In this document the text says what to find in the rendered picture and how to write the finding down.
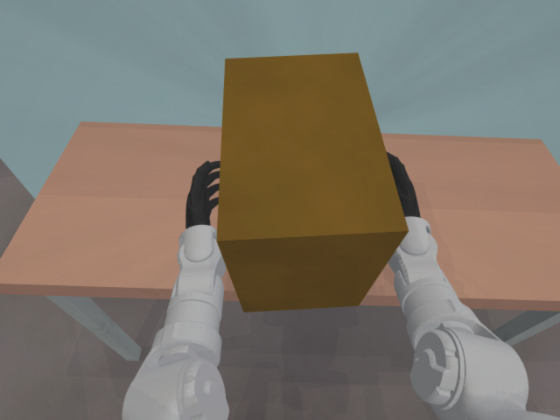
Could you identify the table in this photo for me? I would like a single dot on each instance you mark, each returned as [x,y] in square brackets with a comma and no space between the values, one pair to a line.
[107,223]

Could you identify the right robot forearm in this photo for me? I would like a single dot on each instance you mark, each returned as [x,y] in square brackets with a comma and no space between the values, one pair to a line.
[427,298]

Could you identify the carton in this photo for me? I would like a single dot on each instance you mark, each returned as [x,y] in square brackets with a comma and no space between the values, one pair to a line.
[308,214]

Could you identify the left robot hand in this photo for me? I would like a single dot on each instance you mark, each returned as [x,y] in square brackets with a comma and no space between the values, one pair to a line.
[198,205]

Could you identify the right robot hand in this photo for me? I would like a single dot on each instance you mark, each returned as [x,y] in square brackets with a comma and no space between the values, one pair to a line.
[404,187]

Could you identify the robot left upper arm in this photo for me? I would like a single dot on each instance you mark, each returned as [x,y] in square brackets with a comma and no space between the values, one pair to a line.
[190,389]

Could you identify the robot right upper arm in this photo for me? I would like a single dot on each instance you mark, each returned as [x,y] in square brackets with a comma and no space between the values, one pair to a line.
[464,376]

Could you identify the left robot forearm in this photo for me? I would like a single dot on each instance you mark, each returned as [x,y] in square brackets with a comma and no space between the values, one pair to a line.
[192,323]

